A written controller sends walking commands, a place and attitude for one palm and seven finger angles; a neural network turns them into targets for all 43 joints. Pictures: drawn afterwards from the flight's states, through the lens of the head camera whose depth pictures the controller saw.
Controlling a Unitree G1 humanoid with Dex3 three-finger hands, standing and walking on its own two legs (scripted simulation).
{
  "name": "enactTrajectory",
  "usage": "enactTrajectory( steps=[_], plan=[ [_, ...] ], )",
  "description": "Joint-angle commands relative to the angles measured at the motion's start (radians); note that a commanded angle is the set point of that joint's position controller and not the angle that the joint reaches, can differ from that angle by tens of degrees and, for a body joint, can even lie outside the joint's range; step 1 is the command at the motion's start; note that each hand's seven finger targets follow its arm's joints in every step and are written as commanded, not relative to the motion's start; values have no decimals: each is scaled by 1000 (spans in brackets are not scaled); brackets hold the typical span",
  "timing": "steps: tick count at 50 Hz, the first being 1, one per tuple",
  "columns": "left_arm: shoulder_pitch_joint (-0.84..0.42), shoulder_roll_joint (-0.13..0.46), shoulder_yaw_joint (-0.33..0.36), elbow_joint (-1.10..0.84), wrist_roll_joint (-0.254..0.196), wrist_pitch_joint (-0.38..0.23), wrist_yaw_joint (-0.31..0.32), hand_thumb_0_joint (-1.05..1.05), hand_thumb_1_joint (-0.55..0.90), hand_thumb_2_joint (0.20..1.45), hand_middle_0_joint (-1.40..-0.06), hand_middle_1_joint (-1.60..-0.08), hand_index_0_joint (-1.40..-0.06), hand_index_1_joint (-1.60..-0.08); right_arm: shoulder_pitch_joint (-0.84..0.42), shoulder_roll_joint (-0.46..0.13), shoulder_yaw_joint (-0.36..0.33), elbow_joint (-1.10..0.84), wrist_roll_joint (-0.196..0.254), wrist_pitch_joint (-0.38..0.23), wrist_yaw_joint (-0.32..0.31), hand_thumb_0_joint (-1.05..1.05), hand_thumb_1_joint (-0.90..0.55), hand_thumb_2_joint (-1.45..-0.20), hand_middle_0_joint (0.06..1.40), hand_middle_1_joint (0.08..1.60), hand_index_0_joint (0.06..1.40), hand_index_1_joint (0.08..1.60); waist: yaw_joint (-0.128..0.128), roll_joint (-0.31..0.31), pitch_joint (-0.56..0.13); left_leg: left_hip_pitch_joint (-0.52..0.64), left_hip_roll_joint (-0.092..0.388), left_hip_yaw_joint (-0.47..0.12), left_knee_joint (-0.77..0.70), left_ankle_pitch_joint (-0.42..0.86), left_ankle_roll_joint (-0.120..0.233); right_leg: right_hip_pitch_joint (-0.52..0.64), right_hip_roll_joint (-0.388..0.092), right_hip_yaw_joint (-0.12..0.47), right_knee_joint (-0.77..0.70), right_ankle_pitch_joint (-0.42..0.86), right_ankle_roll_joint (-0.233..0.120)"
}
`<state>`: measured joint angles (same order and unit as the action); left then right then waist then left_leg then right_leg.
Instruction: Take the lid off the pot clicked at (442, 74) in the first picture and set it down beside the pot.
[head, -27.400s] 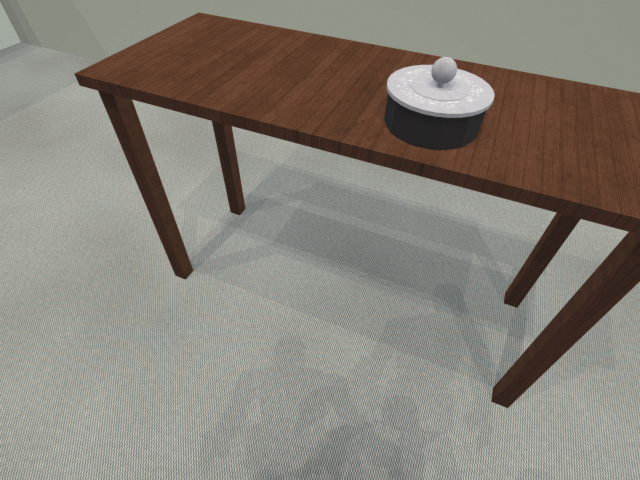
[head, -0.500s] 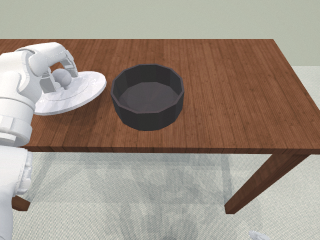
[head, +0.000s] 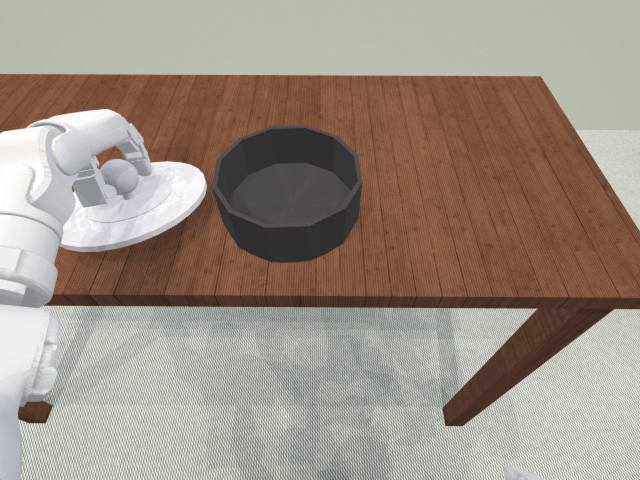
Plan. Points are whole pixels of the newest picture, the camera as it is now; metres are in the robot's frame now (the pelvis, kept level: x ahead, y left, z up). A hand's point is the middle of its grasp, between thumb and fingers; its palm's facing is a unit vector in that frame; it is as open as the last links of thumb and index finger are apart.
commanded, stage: lower the lid onto the table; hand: left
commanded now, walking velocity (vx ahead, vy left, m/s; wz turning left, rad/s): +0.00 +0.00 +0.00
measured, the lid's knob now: (119, 177) +0.48 +0.26 +0.12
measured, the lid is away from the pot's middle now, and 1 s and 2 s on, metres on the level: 0.22 0.24 0.24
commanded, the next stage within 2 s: open the fingers wide in 0.76 s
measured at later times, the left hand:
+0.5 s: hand (95, 175) +0.46 +0.27 +0.14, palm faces -0.39 -0.13 -0.91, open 7.1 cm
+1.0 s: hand (95, 176) +0.46 +0.27 +0.14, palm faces -0.34 -0.03 -0.94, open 6.8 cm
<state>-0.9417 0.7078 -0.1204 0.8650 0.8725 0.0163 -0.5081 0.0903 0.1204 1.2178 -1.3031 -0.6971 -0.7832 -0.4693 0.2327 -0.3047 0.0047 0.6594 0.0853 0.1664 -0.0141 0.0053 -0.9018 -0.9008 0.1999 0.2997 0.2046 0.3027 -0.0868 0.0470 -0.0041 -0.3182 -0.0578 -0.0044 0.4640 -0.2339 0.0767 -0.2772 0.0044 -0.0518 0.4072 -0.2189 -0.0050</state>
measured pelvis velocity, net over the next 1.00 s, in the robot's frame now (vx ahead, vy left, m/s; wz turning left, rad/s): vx -0.01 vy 0.01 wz -0.02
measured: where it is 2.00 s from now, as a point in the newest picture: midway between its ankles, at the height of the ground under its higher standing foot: outside the picture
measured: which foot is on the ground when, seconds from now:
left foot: down 0.00-1.00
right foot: down 0.00-1.00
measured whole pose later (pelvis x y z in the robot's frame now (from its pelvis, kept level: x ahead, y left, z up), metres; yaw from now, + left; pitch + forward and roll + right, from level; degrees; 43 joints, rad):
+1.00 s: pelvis -0.01 +0.01 -0.01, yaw -1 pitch +9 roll -2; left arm -1.00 0.73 -0.13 0.97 0.92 -0.10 -0.41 0.05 0.24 1.36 -1.28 -0.70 -0.84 -0.52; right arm 0.29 -0.29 0.01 0.64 0.09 0.24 -0.03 0.00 -0.90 -0.90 0.20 0.30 0.21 0.30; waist -0.09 0.04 -0.06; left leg -0.46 -0.06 0.02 0.59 -0.28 0.09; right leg -0.42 0.00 -0.03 0.53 -0.26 0.00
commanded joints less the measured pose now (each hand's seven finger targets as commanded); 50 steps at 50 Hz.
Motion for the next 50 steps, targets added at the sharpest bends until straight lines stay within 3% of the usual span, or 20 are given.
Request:
enactTrajectory(
  steps=[1, 3, 9, 13, 15, 20, 22, 25, 28, 31, 34, 36, 39, 41, 42, 43, 44, 45, 48, 50],
  plan=[
    [-634, 296, 74, -221, 20, 8, 55, 0, 364, 1354, -1311, -697, -1000, -576, 8, -153, -54, -99, -4, -21, -6, 0, -900, -900, 200, 300, 200, 300, -12, 56, -407, 247, 3, -67, -11, 350, -2, 56, 38, 11, -13, 268, -45],
    [-574, 366, 138, -159, 34, -2, 68, 0, 364, 1354, -1311, -697, -1000, -576, 9, -154, -48, -100, -5, -24, -11, 0, -900, -900, 200, 300, 200, 300, 0, 38, -431, 237, 0, -65, 4, 364, 2, 82, 41, 19, 4, 285, -48],
    [-523, 248, 52, -49, 20, -8, 62, 0, 364, 1354, -1311, -697, -1000, -576, 19, -148, -48, -92, -1, -10, -12, 0, -900, -900, 200, 300, 200, 300, -17, 13, -382, 202, 1, -57, 14, 354, 3, 31, 39, 10, 10, 270, -43],
    [-477, 267, 60, 57, 27, -18, 67, 0, 364, 1354, -1311, -697, -1000, -576, 34, -155, -42, -88, 1, 6, -13, 0, -900, -900, 200, 300, 200, 300, -15, -44, -342, 126, -2, -36, 16, 273, 6, 28, 37, 6, 20, 251, -40],
    [-510, 223, 13, 49, 27, -26, 68, 0, 364, 1354, -1311, -697, -1000, -576, 43, -158, -48, -82, -1, 13, -14, 0, -900, -900, 200, 300, 200, 300, -28, -13, -338, 135, 2, -39, 22, 287, 3, -9, 32, 2, 18, 240, -45],
    [-431, 272, 61, 97, 37, -48, 83, 0, 364, 1354, -1311, -697, -1000, -576, 64, -161, -45, -91, 1, 17, -11, 0, -900, -900, 200, 300, 200, 300, -11, 0, -349, 121, 6, -42, 38, 308, -2, -19, 36, 2, 42, 228, -47],
    [-404, 229, 35, 121, 30, -46, 80, 0, 364, 1354, -1311, -697, -1000, -576, 56, -155, -39, -95, 4, 26, -10, 0, -900, -900, 200, 300, 200, 300, -16, -38, -322, 102, 9, -40, 41, 281, 0, -36, 40, -1, 47, 211, -40],
    [-461, 183, -10, 112, 27, -42, 79, 0, 364, 1354, -1311, -697, -1000, -576, 70, -163, -48, -88, 3, 31, -9, 0, -900, -900, 200, 300, 200, 300, -31, -18, -285, 100, 14, -52, 31, 215, -5, -96, 40, -8, 40, 147, -46],
    [-378, 241, 41, 179, 35, -43, 91, 0, 364, 1354, -1311, -697, -1000, -576, 85, -163, -36, -95, 8, 26, -11, 0, -900, -900, 200, 300, 200, 300, -13, -68, -288, 61, 8, -41, 44, 200, -2, -75, 48, -7, 61, 155, -42],
    [-440, 242, 32, 80, 33, -52, 87, 0, 364, 1354, -1311, -697, -1000, -576, 73, -161, -41, -107, 4, 34, -6, 0, -900, -900, 200, 300, 200, 300, -13, -32, -335, 76, 10, -48, 42, 208, -3, -64, 41, -3, 63, 156, -43],
    [-459, 192, 5, 70, 32, -43, 90, 0, 364, 1354, -1311, -697, -1000, -576, 77, -155, -44, -100, 7, 36, -7, 0, -900, -900, 200, 300, 200, 300, -23, -2, -318, 116, 20, -63, 45, 219, -8, -121, 47, -8, 64, 119, -43],
    [-430, 223, 35, 83, 32, -46, 93, 0, 364, 1354, -1311, -697, -1000, -576, 80, -155, -42, -107, 4, 34, -5, 0, -900, -900, 200, 300, 200, 300, -17, -8, -317, 105, 18, -63, 46, 211, -8, -112, 47, -7, 63, 116, -46],
    [-444, 180, 3, 72, 18, -34, 86, 0, 364, 1354, -1311, -697, -1000, -576, 74, -150, -41, -107, 7, 34, -7, 0, -900, -900, 200, 300, 200, 300, -22, -19, -307, 97, 16, -60, 38, 169, -6, -109, 47, -7, 62, 104, -44],
    [-434, 228, 38, 70, 24, -36, 91, 0, 364, 1354, -1311, -697, -1000, -576, 80, -156, -40, -110, 5, 34, -6, 0, -900, -900, 200, 300, 200, 300, -15, -18, -312, 92, 16, -62, 41, 172, -6, -105, 47, -8, 65, 104, -47],
    [-448, 196, 11, 76, 24, -32, 89, 0, 364, 1354, -1311, -697, -1000, -576, 75, -151, -39, -110, 6, 32, -8, 0, -900, -900, 200, 300, 200, 300, -20, -12, -309, 91, 14, -62, 38, 171, -6, -107, 47, -10, 65, 104, -47],
    [-526, 249, 37, 80, 36, -27, 95, 0, 364, 1354, -1311, -697, -1000, -576, 83, -161, -40, -92, 5, 34, -14, 0, -900, -900, 200, 300, 200, 300, -31, -29, -307, 86, 14, -59, 40, 147, -5, -109, 49, -6, 60, 105, -46],
    [-554, 297, 73, -95, 69, -90, 114, 0, 352, 1341, -1290, -696, -987, -579, 83, -156, -43, -117, -4, 44, -19, 0, -900, -900, 200, 300, 200, 300, -15, -32, -349, 104, 27, -65, 44, 181, -3, -131, 47, 0, 58, 81, -49],
    [-515, 293, 84, -76, 76, -120, 127, 0, 340, 1329, -1268, -696, -973, -581, 71, -150, -48, -123, -12, 47, -24, 0, -900, -900, 200, 300, 200, 300, -13, -16, -356, 119, 24, -61, 56, 201, -2, -130, 44, 5, 60, 85, -56],
    [-394, 172, 22, 11, 44, -136, 127, 0, 304, 1292, -1204, -693, -932, -587, 74, -140, -44, -112, -3, 57, -20, 0, -900, -900, 200, 300, 200, 300, -17, -8, -293, 114, 37, -67, 53, 210, -11, -181, 47, -6, 69, 65, -50],
    [-418, 250, 82, -42, 25, -144, 131, 0, 280, 1269, -1162, -689, -906, -589, 76, -149, -50, -116, -6, 65, -15, 0, -900, -900, 200, 300, 200, 300, -4, 29, -341, 139, 40, -68, 48, 236, -15, -159, 40, -2, 70, 75, -55]
  ],
)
